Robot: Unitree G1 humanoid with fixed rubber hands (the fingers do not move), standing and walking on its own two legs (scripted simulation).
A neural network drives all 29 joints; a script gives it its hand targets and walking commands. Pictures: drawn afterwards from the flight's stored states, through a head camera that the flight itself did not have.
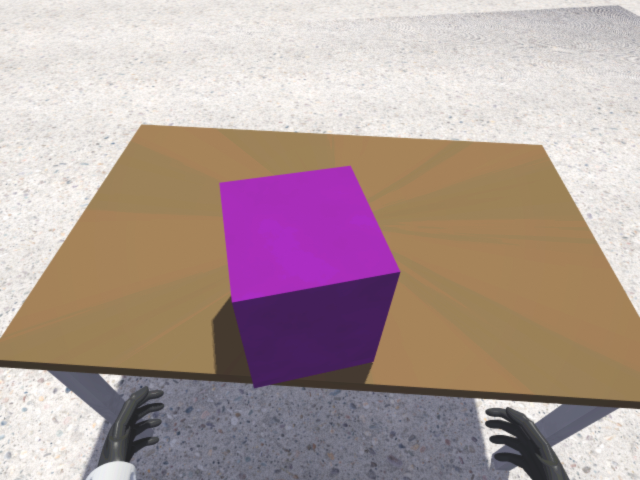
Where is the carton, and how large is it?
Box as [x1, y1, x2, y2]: [219, 166, 399, 387]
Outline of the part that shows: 350,166 219,183 232,304 254,387 373,361 397,281 399,270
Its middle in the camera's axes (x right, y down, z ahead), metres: -0.02 +0.06 +0.61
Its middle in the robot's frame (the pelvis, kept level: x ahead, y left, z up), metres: +0.41 +0.04 -0.02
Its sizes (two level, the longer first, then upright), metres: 0.210 0.200 0.250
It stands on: a table, 0.63 m high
